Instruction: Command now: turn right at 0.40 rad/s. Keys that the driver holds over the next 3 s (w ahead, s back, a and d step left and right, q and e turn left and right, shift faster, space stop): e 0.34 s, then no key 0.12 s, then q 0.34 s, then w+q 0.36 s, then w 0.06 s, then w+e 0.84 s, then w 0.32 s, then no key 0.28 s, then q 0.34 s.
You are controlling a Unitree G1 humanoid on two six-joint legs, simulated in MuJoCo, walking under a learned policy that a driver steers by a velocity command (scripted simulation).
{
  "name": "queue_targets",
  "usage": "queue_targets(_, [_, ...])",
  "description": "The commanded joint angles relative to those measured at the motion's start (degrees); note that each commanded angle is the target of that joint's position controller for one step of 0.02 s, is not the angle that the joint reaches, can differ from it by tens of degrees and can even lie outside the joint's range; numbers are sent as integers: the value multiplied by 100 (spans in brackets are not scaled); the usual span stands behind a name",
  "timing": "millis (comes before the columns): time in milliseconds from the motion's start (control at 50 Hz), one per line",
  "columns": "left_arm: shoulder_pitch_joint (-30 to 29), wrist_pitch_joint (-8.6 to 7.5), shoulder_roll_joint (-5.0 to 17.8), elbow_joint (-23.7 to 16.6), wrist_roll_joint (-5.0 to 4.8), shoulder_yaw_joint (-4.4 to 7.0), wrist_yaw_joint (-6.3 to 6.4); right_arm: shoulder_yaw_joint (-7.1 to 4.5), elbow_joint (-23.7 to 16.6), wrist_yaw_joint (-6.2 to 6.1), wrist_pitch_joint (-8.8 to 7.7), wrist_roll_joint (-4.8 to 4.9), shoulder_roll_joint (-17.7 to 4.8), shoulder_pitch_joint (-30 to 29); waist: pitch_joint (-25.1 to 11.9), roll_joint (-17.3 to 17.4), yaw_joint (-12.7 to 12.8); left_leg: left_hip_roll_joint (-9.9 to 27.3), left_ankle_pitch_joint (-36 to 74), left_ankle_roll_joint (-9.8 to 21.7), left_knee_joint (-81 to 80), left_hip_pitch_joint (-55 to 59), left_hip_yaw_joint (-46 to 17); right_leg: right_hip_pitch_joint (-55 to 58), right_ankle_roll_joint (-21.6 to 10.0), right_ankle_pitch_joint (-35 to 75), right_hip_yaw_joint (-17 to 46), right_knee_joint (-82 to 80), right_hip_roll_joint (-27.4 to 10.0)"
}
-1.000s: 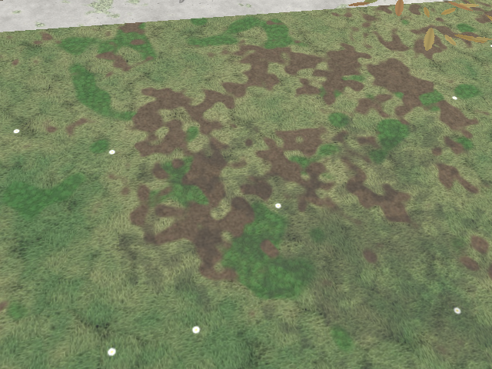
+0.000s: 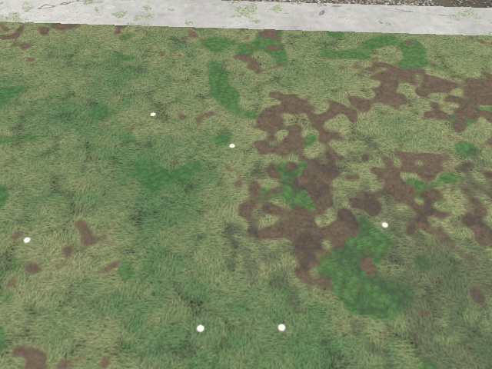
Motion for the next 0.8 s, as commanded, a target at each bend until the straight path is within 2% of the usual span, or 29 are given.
queue_targets(20, [-249,-68,446,-572,3,79,-57,-364,-280,-17,-27,27,-1132,-83,-552,772,-225,1857,2524,1254,-711,721,-1225,-252,-108,-30,-121,-254,-59])
queue_targets(80, [-91,-45,451,-635,-13,95,-152,-408,-230,-15,-9,116,-1238,-188,-683,828,-79,1878,2701,1060,-410,726,-1002,170,-331,341,-310,-985,41])
queue_targets(100, [59,-39,445,-610,-10,108,-182,-418,-209,-20,3,171,-1254,-253,-719,832,37,1800,2547,892,-193,624,-837,476,-451,758,-429,-1520,135])
queue_targets(120, [245,-44,505,-570,11,144,-187,-419,-125,-22,15,224,-1208,-157,-742,734,129,1616,2029,597,157,398,-597,919,-624,1423,-447,-2204,267])
queue_targets(140, [361,-58,869,-582,39,259,-132,-388,-28,-7,1,169,-1012,129,-732,-37,57,1195,960,72,1063,-290,-108,1587,-908,2818,284,-2740,-40])
queue_targets(160, [444,-104,1583,-750,52,412,-27,-264,-294,13,-18,-153,-667,-85,-644,-1777,-27,242,-2009,-621,2826,-2142,283,2414,-1816,5198,2500,-2831,-1589])
queue_targets(180, [573,-249,1485,-859,283,349,-110,-312,-441,-29,-40,-53,-856,-605,-977,-1206,401,-121,-2743,-666,3910,-2426,-764,2024,-2707,5050,3106,-3087,-2050])
queue_targets(200, [301,-374,1340,-874,284,303,-145,-375,-401,-38,-18,98,-1033,-563,-778,-671,230,29,-2329,-612,4295,-2572,-1021,1924,-2575,4556,2595,-3157,-1771])
queue_targets(220, [-23,-433,1214,-889,168,288,-120,-409,-318,-55,-3,132,-1083,-415,-586,-442,30,135,-1739,-570,4213,-2656,-1088,1841,-2226,4062,2165,-3132,-1407])
queue_targets(240, [-265,-429,1034,-935,67,235,-84,-437,-217,-93,8,87,-1128,-325,-520,-293,-58,194,-1339,-584,4045,-2693,-1131,1837,-1975,3853,1968,-3111,-1194])
queue_targets(260, [-378,-411,949,-976,20,186,-41,-451,-178,-109,8,44,-1142,-226,-542,-356,-136,172,-995,-640,4008,-2523,-1134,1741,-1884,4029,1810,-3111,-1038])
queue_targets(320, [-251,-367,908,-1057,61,160,21,-428,-124,-79,-27,104,-1013,-31,-774,-429,-142,20,-513,-768,3831,-2277,-1116,1882,-1885,4241,1665,-3101,-845])
queue_targets(380, [-187,-320,913,-1079,68,159,63,-389,-118,-84,-42,122,-942,-83,-739,-512,-49,28,-358,-869,3056,-2248,-1119,2035,-1856,3882,1693,-3093,-791])
queue_targets(460, [-253,-270,919,-1067,131,137,62,-341,-108,-36,-73,130,-907,-126,-604,-712,58,109,-351,-901,2195,-1680,-1075,1637,-1851,3251,1751,-3097,-721])
queue_targets(540, [-461,-297,508,-927,233,-54,-21,-254,9,52,-123,131,-806,58,-611,-715,74,272,-324,-807,1229,-666,-934,1189,-1819,3044,1584,-3051,-690])
queue_targets(560, [-493,-310,474,-859,237,-85,-46,-236,24,73,-141,136,-785,91,-580,-704,44,254,-234,-764,901,-430,-879,1118,-1787,3026,1566,-3014,-683])
queue_targets(600, [-496,-346,490,-711,190,-102,-73,-209,56,107,-190,115,-804,221,-450,-488,-149,180,846,-592,-377,154,-818,971,-1526,2787,1435,-2879,-532])
queue_targets(620, [-329,-394,554,-651,214,-82,-64,-242,3,92,-207,67,-1047,183,-471,-287,-80,328,1604,-481,-432,371,-1093,951,-1285,2445,1371,-2760,-364])
queue_targets(640, [-82,-441,659,-654,313,-45,-57,-328,-95,56,-208,68,-1501,155,-568,250,176,716,2917,-274,-105,495,-1538,871,-1045,1907,1088,-2426,3])
queue_targets(660, [-36,-467,637,-677,326,-33,-37,-389,-33,69,-187,162,-1650,123,-625,793,284,769,2773,76,6,316,-1724,854,-817,1607,609,-2288,413])
queue_targets(680, [-263,-456,650,-696,312,-26,13,-377,-63,98,-176,213,-1493,131,-596,919,103,818,2247,280,-170,45,-1988,954,-656,1471,342,-2061,540])
queue_targets(700, [-421,-422,610,-732,267,-4,61,-339,-60,104,-178,193,-1341,144,-598,1026,43,899,2029,362,-288,-55,-2230,954,-593,1423,230,-1863,556])
queue_targets(760, [-393,-280,471,-823,203,44,117,-337,-124,89,-201,178,-1326,204,-617,1197,5,962,1906,525,-256,-168,-2665,817,-639,1303,185,-1639,577])
queue_targets(800, [-292,-279,415,-849,195,86,88,-346,-207,54,-160,195,-1324,183,-699,1030,16,841,1763,483,-96,-350,-2693,954,-729,1347,189,-1753,518])
Next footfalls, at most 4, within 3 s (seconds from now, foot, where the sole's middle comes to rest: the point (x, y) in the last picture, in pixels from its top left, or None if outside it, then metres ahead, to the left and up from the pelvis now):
0.14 right None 0.01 -0.13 -0.77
0.62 left None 0.09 0.10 -0.77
1.22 left None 0.21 0.15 -0.77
1.76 right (273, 339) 0.55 -0.04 -0.77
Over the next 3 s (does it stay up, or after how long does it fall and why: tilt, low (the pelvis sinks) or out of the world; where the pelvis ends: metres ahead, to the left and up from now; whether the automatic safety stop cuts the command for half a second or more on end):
stays up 0.90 -0.01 0.00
